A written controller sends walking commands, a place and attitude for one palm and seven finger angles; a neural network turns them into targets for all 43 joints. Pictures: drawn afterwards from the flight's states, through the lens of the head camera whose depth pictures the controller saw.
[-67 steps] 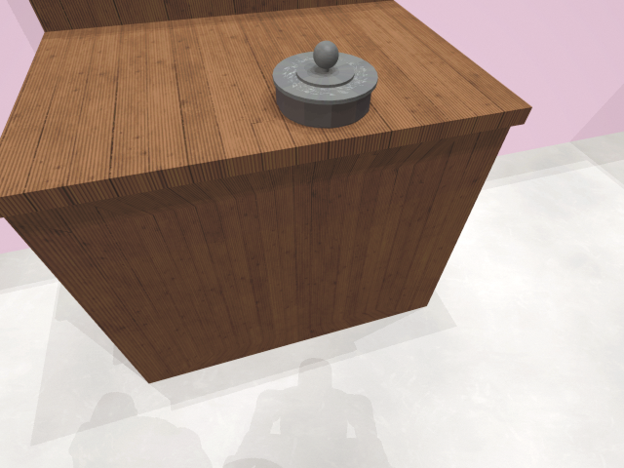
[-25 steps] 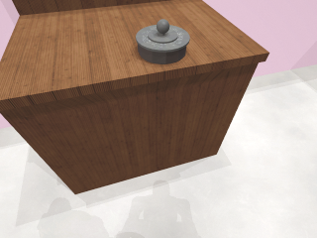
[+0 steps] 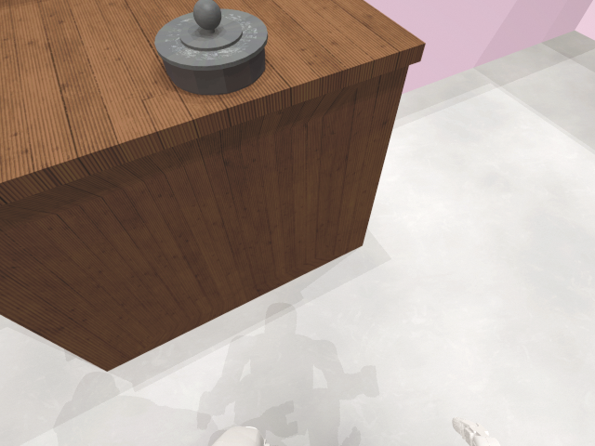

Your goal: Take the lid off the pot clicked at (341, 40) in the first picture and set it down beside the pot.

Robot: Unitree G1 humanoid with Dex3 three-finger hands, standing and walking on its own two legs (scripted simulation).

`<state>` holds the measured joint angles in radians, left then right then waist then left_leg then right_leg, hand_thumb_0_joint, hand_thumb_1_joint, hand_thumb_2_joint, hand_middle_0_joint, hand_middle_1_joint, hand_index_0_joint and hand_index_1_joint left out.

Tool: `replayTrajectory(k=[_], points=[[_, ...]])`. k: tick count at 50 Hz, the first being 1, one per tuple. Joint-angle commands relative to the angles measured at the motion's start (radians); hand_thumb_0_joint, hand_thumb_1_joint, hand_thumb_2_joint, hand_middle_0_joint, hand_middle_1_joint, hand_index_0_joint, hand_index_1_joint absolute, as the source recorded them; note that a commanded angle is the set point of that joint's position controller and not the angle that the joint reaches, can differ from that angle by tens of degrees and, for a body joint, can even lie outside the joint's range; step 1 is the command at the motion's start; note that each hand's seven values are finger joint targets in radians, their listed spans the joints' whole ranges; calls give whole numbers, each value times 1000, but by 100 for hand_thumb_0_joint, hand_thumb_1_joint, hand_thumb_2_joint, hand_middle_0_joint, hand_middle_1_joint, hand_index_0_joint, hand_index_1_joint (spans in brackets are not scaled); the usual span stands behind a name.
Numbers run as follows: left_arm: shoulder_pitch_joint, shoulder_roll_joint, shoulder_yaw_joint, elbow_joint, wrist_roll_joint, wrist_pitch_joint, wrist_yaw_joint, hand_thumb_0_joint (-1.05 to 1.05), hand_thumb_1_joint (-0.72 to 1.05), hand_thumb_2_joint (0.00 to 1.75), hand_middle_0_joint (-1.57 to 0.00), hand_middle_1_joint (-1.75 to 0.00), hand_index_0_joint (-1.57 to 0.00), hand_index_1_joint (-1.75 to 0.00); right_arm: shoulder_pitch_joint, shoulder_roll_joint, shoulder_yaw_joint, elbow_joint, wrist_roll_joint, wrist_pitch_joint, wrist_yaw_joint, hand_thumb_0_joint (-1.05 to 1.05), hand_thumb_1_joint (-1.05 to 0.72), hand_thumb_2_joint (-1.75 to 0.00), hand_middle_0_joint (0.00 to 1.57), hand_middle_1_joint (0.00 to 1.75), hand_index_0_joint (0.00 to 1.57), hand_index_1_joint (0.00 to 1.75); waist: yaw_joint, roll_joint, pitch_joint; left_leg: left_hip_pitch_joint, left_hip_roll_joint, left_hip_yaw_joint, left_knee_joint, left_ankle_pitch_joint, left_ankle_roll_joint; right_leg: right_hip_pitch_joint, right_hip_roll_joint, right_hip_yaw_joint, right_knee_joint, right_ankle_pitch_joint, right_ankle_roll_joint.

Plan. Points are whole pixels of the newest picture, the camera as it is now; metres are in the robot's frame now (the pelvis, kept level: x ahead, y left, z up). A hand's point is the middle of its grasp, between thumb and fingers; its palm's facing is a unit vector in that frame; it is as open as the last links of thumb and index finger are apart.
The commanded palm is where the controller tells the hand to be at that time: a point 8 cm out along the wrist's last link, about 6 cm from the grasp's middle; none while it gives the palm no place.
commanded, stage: walk to a spot facing it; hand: left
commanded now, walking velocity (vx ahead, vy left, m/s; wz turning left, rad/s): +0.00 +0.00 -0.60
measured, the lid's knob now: (207, 14) +0.74 +0.24 +0.17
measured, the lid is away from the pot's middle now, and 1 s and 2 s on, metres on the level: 0.00 0.00 0.00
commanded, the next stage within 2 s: turn to face it in 1.62 s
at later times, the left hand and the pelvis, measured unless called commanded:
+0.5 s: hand (204, 420) +0.16 +0.17 -0.16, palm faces -0.32 -0.90 -0.29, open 7.4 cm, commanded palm none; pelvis +0.00 -0.02 -0.01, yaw -20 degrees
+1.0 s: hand (264, 409) +0.18 +0.08 -0.17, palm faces -0.53 -0.82 -0.22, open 7.4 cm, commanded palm none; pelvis +0.01 -0.04 +0.00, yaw -36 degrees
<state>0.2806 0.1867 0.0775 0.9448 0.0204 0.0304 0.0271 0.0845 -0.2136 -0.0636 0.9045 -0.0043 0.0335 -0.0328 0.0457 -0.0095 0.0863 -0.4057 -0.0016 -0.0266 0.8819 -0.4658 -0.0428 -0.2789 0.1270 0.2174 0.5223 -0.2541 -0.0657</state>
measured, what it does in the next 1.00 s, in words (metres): steps on the spot, turning right: left foot, then right foot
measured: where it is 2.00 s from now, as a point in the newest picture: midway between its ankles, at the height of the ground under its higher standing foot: outside the picture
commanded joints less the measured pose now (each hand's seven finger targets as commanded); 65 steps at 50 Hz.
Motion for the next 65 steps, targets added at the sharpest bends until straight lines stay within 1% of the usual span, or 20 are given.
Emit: replayTrajectory(k=[1, 5, 7, 8, 13, 19, 23, 24, 25, 26, 28, 33, 42, 48, 49, 50, 51, 52, 55, 65], points=[[31, 216, 54, -86, 2, -11, 4, 0, 90, 90, -20, -30, -20, -30, 3, -63, -13, -113, 7, -26, -6, 0, -90, -90, 20, 30, 20, 30, -11, -115, -144, 23, -19, -16, -128, 33, 1, 144, -261, 327, -102, 600, -125], [-29, 201, 51, -123, -5, -4, 0, 0, 90, 90, -20, -30, -20, -30, 121, -94, -18, -106, 10, -41, -13, 0, -90, -90, 20, 30, 20, 30, -75, -90, -186, 349, 13, -47, -478, 248, 15, -35, -161, 269, 0, 386, -25], [-19, 133, 37, -153, -9, -9, -18, 0, 90, 90, -20, -30, -20, -30, 138, -222, -41, -127, -8, -46, -11, 0, -90, -90, 20, 30, 20, 30, -70, 265, -161, 488, 390, -404, -609, 400, 148, -337, 7, -9, 301, -308, 75], [-16, 159, 42, -157, 4, -11, -18, 0, 90, 90, -20, -30, -20, -30, 122, -216, -35, -144, -11, -35, -5, 0, -90, -90, 20, 30, 20, 30, -60, 204, -114, 398, 456, -406, -579, 492, 218, -341, -59, -79, 464, -327, 101], [-11, 151, 35, -140, 1, 12, -49, 0, 90, 90, -20, -30, -20, -30, 60, -131, 7, -159, -20, -45, -4, 0, -90, -90, 20, 30, 20, 30, -15, 173, -67, 259, 277, -68, -576, 593, 175, -323, -136, -151, 678, -134, 135], [-127, 115, 10, -181, -7, 18, -65, 0, 90, 90, -20, -30, -20, -30, 170, -186, -15, -118, -25, -42, 4, 0, -90, -90, 20, 30, 20, 30, -69, 193, -66, 322, 302, 43, -526, 695, 189, -238, -181, -253, 358, -154, 134], [-95, 135, 11, -165, -7, -2, -68, 0, 90, 90, -20, -30, -20, -30, 198, -215, -35, -95, -24, -38, 12, 0, -90, -90, 20, 30, 20, 30, -63, 192, -111, 295, 295, 111, -393, 661, 125, -49, -140, -311, 92, -54, 96], [-37, 157, 19, -144, -4, -12, -65, 0, 90, 90, -20, -30, -20, -30, 208, -208, -35, -93, -21, -35, 13, 0, -90, -90, 20, 30, 20, 30, -30, 125, -133, 235, 267, 151, -272, 585, 78, 82, -134, -312, -27, 49, 83], [50, 251, 37, -118, 4, -27, -54, 0, 90, 90, -20, -30, -20, -30, 229, -162, -23, -100, -13, -33, 21, 0, -90, -90, 20, 30, 20, 30, 9, -88, -198, 24, 211, 205, -58, 313, 18, 320, -271, -133, -113, 202, 20], [105, 367, 65, -111, 1, -28, -35, 0, 90, 90, -20, -30, -20, -30, 178, -88, -1, -147, -13, -29, 23, 0, -90, -90, 20, 30, 20, 30, 39, -351, -217, -179, 82, 190, 215, -171, -25, 338, -530, 248, -169, 502, -92], [71, 296, 57, -113, -13, -15, -11, 0, 90, 90, -20, -30, -20, -30, 127, -127, -12, -134, -8, -18, 7, 0, -90, -90, 20, 30, 20, 30, 34, -227, -204, -181, 124, 14, 320, -83, 7, 263, -454, 146, -155, 414, -133], [-84, 241, 33, -156, -4, -11, -10, 0, 90, 90, -20, -30, -20, -30, 158, -101, -9, -77, -18, -6, 18, 0, -90, -90, 20, 30, 20, 30, -39, -99, -122, -63, 98, 49, 185, 61, -26, 51, -343, 67, -183, 246, -108], [-42, 243, 39, -149, -1, -6, -17, 0, 90, 90, -20, -30, -20, -30, 108, -88, -9, -103, -8, -15, 10, 0, -90, -90, 20, 30, 20, 30, -18, -89, -138, -17, 35, 25, -48, 52, -16, 83, -317, 225, -198, 207, -130], [-95, 220, 38, -165, -5, -2, -28, 0, 90, 90, -20, -30, -20, -30, 239, -97, -16, -81, -7, -45, 9, 0, -90, -90, 20, 30, 20, 30, -76, -124, -144, 342, -5, 22, -434, 90, 31, -164, -218, 265, -208, -276, -61], [-112, 177, 31, -181, -7, -2, -33, 0, 90, 90, -20, -30, -20, -30, 311, -139, -26, -62, -12, -53, -2, 0, -90, -90, 20, 30, 20, 30, -115, -10, -152, 526, 98, -82, -570, -13, 70, -346, -128, 173, -93, -355, -7], [-119, 114, 21, -202, -14, -7, -47, 0, 90, 90, -20, -30, -20, -30, 334, -235, -44, -66, -28, -55, -8, 0, -90, -90, 20, 30, 20, 30, -136, 312, -111, 580, 363, -418, -735, -267, 135, -543, 21, -42, 219, -355, 51], [-186, 154, 32, -225, 1, -17, -53, 0, 90, 90, -20, -30, -20, -30, 303, -238, -37, -79, -21, -59, -10, 0, -90, -90, 20, 30, 20, 30, -133, 257, 8, 414, 491, -499, -792, -299, 200, -560, -89, -130, 385, -277, 70], [-164, 176, 44, -215, 9, -22, -67, 0, 90, 90, -20, -30, -20, -30, 239, -189, -18, -96, -26, -64, -7, 0, -90, -90, 20, 30, 20, 30, -89, 138, 51, 330, 440, -430, -800, -218, 219, -523, -125, -124, 479, -184, 79], [-95, 141, 37, -155, 16, -16, -89, 0, 90, 90, -20, -30, -20, -30, 196, -131, 1, -91, -21, -87, -1, 0, -90, -90, 20, 30, 20, 30, -45, 121, -5, 321, 303, -142, -740, 15, 148, -478, -153, -173, 623, -25, 96], [-299, 53, -15, -190, 3, -22, -106, 0, 90, 90, -20, -30, -20, -30, 411, -135, 4, 22, -27, -111, 3, 0, -90, -90, 20, 30, 20, 30, -116, 187, 71, 454, 324, 160, -648, 552, 154, -499, -221, -322, 309, 23, 87]])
